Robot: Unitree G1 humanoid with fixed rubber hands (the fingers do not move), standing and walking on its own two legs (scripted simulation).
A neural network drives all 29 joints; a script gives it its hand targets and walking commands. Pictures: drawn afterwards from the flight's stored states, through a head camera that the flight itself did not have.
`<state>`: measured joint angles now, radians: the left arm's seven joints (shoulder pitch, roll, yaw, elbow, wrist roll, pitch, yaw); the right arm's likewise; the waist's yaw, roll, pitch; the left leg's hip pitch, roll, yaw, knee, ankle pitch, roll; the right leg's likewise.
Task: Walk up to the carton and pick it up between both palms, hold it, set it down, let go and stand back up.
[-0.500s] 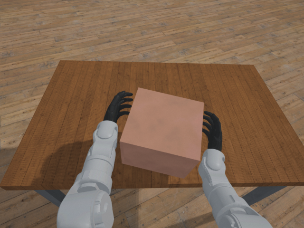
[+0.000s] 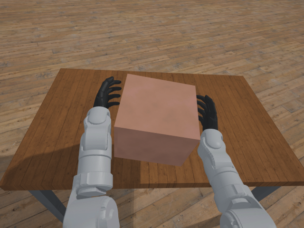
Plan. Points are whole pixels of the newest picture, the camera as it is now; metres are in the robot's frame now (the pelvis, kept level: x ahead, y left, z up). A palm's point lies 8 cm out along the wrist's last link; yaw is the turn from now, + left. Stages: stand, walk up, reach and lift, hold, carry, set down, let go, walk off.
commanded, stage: reach and lift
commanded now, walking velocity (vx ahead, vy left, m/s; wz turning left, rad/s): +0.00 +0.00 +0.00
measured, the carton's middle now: (154, 121) +0.38 -0.01 +0.07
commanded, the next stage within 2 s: hold in 1.26 s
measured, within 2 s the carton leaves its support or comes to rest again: neither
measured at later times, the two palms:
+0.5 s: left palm (100, 106) +0.36 +0.13 +0.15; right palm (210, 114) +0.36 -0.15 +0.13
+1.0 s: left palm (93, 104) +0.36 +0.15 +0.15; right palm (208, 108) +0.36 -0.14 +0.15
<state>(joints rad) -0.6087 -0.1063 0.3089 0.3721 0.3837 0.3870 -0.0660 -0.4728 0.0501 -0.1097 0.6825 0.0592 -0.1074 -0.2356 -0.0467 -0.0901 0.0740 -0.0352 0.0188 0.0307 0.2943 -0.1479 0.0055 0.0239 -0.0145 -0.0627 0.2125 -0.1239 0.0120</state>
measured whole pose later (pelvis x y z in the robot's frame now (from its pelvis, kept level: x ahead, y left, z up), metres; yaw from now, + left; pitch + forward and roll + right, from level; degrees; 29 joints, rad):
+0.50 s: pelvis +0.00 -0.02 +0.00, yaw +1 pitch -7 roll -1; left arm -0.56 -0.11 0.32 0.13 0.39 0.59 -0.05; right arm -0.55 0.03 -0.05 0.54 0.07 0.11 -0.19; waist -0.08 -0.06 0.11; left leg -0.02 0.03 0.00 0.29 -0.14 -0.02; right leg 0.04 0.00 -0.10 0.23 -0.14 -0.01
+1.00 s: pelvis +0.00 +0.00 +0.00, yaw +1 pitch -8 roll -1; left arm -0.56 -0.10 0.30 0.08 0.39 0.66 -0.04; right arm -0.59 0.01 -0.05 0.53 0.11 0.15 -0.19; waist -0.09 -0.09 0.10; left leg -0.02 0.02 0.02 0.32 -0.16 0.00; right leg 0.04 -0.02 -0.09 0.23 -0.14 0.01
